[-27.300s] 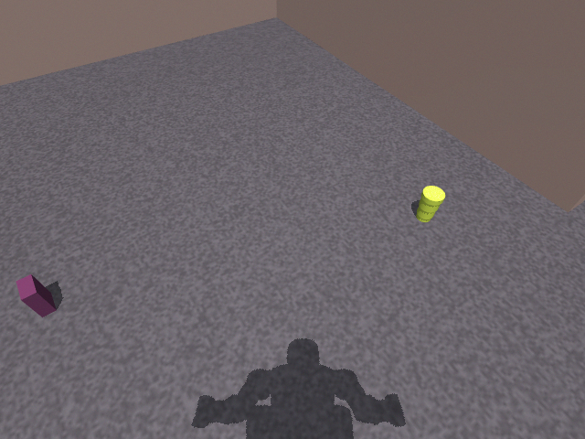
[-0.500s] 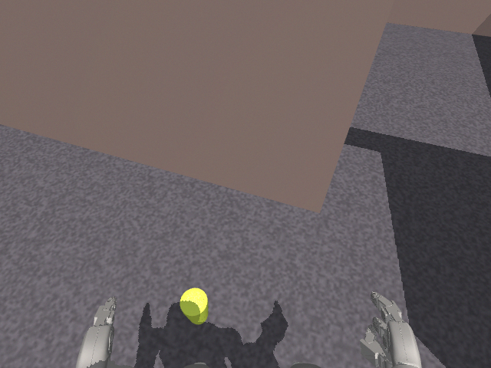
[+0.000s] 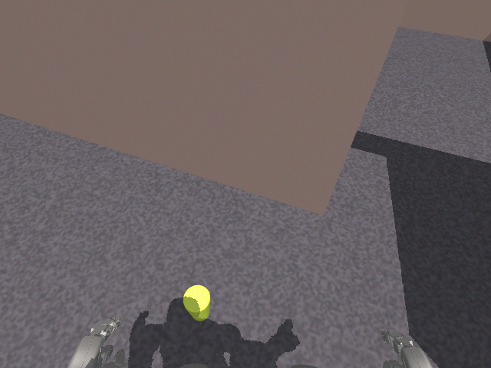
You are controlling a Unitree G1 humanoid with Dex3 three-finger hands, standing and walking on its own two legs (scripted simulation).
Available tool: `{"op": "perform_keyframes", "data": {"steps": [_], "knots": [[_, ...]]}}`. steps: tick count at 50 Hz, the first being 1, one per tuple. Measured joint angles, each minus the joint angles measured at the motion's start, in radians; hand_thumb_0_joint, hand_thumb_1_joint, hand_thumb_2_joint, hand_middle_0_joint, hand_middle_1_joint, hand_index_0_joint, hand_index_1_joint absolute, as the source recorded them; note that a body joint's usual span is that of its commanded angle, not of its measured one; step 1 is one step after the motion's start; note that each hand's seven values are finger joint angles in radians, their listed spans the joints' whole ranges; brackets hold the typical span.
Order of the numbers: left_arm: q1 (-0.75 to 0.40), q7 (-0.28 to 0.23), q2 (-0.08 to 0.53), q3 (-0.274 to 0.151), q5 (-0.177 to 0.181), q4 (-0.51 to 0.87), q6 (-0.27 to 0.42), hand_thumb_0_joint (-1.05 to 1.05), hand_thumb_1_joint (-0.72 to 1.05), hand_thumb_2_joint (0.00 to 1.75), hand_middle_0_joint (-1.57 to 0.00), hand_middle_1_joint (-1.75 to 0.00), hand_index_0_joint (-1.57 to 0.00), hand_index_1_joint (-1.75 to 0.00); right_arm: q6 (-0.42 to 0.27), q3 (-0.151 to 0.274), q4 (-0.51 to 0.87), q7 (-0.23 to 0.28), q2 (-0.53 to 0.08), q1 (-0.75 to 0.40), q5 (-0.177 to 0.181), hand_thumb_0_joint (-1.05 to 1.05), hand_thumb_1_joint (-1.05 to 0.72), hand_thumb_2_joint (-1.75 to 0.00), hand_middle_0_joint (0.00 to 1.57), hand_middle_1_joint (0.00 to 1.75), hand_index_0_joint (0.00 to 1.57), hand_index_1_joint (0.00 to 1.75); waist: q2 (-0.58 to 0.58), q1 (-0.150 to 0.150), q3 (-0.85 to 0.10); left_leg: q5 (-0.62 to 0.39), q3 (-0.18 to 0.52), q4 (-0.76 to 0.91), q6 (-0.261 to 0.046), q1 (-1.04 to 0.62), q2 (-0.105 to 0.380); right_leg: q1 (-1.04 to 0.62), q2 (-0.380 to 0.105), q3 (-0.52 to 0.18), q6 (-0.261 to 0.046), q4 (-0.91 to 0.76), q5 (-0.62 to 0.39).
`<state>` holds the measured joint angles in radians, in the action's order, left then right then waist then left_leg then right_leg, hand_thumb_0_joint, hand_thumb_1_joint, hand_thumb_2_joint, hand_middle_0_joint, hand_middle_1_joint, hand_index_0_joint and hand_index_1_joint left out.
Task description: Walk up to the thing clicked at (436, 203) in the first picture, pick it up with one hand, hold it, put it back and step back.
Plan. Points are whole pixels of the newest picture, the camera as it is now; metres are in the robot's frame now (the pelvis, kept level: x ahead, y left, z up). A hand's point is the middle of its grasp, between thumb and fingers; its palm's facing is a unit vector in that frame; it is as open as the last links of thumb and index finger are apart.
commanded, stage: stand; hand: left
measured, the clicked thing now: (199, 305) +0.41 +0.17 -0.66
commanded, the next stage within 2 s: step back in 1.94 s
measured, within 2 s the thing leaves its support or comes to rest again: neither
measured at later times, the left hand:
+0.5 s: hand out of the picture +0.03 +0.25 -0.12, palm faces +0.00 -0.94 -0.34, open 7.4 cm
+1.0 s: hand out of the picture +0.04 +0.25 -0.12, palm faces -0.01 -0.94 -0.34, open 7.4 cm
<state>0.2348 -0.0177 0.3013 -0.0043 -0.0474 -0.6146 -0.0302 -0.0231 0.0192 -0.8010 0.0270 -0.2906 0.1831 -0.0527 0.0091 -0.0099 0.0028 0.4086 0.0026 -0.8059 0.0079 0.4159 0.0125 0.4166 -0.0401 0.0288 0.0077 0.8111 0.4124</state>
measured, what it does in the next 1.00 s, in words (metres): stands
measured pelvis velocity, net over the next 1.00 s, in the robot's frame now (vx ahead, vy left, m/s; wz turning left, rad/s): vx -0.01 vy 0.01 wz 0.00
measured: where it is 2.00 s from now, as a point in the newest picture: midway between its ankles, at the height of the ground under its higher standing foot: outside the picture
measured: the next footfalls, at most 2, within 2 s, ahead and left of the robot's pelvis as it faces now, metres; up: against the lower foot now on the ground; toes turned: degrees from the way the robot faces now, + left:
none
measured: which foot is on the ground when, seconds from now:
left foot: down 0.00-1.00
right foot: down 0.00-1.00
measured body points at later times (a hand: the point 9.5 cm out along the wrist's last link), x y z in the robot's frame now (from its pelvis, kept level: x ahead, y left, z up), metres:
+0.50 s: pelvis -0.01 +0.01 +0.04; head -0.01 +0.00 +0.49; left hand +0.03 +0.30 -0.10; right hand +0.06 -0.27 -0.11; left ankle +0.01 +0.13 -0.71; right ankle +0.01 -0.13 -0.71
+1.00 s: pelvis -0.01 +0.01 +0.04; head -0.01 +0.00 +0.49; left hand +0.04 +0.30 -0.10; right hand +0.04 -0.29 -0.10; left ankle +0.01 +0.13 -0.71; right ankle +0.01 -0.13 -0.71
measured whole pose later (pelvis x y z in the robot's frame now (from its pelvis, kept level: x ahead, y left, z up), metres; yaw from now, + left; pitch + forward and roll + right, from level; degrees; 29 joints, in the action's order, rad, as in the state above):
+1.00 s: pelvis -0.01 +0.01 +0.04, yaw +0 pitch -4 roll +0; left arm 0.13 0.00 0.32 0.00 -0.02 -1.18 0.01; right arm 0.00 0.01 -1.15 0.00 -0.33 0.15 -0.02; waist -0.01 0.00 0.05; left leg 0.17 0.00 -0.36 0.01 0.13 0.01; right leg 0.13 -0.04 0.04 0.02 0.35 0.17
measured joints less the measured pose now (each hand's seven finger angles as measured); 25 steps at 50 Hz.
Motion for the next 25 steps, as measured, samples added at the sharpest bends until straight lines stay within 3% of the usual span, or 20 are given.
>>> {"op": "perform_keyframes", "data": {"steps": [5, 12, 25], "knots": [[-0.005, 0.001, 0.017, -0.015, 0.005, -0.171, 0.02, 0.01, 0.86, 0.89, -0.21, -0.3, -0.21, -0.3, 0.011, 0.02, -0.08, -0.011, -0.026, 0.018, 0.003, 0.01, -0.9, -0.9, 0.21, 0.3, 0.2, 0.3, -0.007, 0.002, 0.014, -0.04, 0.001, 0.089, -0.003, -0.073, -0.001, -0.077, 0.0, 0.003, 0.006, -0.098, -0.045], [-0.006, -0.002, 0.02, -0.011, 0.016, -0.341, 0.031, 0.01, 0.89, 0.9, -0.21, -0.3, -0.21, -0.3, 0.02, 0.013, -0.18, -0.013, -0.026, 0.02, 0.015, 0.01, -0.9, -0.9, 0.2, 0.3, 0.2, 0.3, -0.013, 0.0, 0.041, -0.112, 0.0, 0.232, -0.006, -0.175, -0.007, -0.182, -0.003, 0.007, 0.012, -0.244, -0.117], [-0.058, 0.003, 0.008, 0.002, 0.022, -0.509, 0.033, 0.01, 0.9, 0.9, -0.21, -0.3, -0.21, -0.3, 0.026, -0.004, -0.296, -0.016, -0.014, -0.026, 0.029, 0.01, -0.9, -0.9, 0.2, 0.3, 0.2, 0.3, -0.027, -0.004, 0.056, -0.209, -0.005, 0.403, -0.01, -0.282, -0.016, -0.284, -0.009, 0.005, 0.02, -0.405, -0.21]]}}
